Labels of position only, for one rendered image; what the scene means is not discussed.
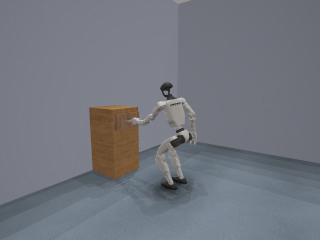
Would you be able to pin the left robot forearm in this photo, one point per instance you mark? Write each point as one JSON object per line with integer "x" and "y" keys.
{"x": 145, "y": 121}

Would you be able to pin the left robot shin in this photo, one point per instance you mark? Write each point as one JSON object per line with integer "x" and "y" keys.
{"x": 164, "y": 168}

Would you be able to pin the drawer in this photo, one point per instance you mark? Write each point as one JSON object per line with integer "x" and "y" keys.
{"x": 120, "y": 120}

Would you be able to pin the left robot hand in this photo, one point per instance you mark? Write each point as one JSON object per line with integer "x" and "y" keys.
{"x": 135, "y": 121}

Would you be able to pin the right robot forearm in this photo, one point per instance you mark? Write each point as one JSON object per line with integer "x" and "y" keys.
{"x": 192, "y": 124}

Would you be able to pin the cabinet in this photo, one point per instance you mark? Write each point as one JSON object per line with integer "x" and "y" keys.
{"x": 114, "y": 153}

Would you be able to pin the robot right upper arm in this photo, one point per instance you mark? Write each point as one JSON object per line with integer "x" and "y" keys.
{"x": 191, "y": 113}

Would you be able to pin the right robot hand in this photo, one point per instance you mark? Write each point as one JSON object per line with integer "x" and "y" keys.
{"x": 194, "y": 135}

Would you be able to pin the robot left upper arm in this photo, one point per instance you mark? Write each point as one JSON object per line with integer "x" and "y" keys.
{"x": 159, "y": 107}

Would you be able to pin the robot head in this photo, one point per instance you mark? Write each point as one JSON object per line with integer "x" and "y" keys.
{"x": 166, "y": 87}

